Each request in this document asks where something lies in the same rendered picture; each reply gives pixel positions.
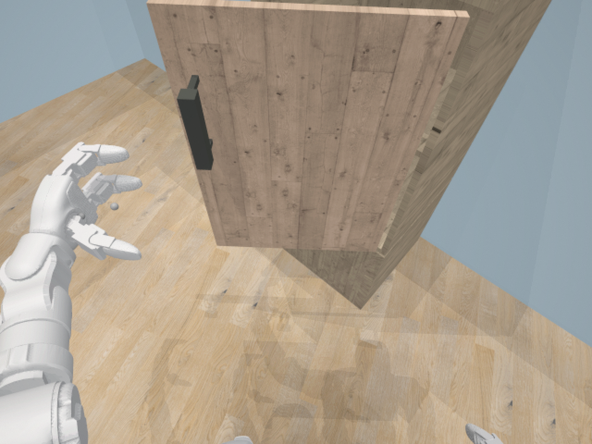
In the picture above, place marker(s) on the right robot hand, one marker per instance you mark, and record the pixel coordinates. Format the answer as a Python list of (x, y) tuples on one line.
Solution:
[(480, 436)]

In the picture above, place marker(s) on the handle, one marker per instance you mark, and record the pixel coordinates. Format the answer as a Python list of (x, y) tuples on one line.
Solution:
[(193, 118)]

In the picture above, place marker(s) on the cupboard door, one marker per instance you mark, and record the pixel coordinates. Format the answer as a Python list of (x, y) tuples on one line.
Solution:
[(315, 112)]

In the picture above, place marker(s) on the left robot upper arm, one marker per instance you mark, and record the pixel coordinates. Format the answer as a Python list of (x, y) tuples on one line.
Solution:
[(48, 414)]

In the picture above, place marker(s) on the robot left forearm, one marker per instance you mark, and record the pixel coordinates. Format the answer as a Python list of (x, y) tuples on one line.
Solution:
[(36, 313)]

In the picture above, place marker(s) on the left robot hand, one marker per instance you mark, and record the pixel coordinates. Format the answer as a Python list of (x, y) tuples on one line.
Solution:
[(59, 199)]

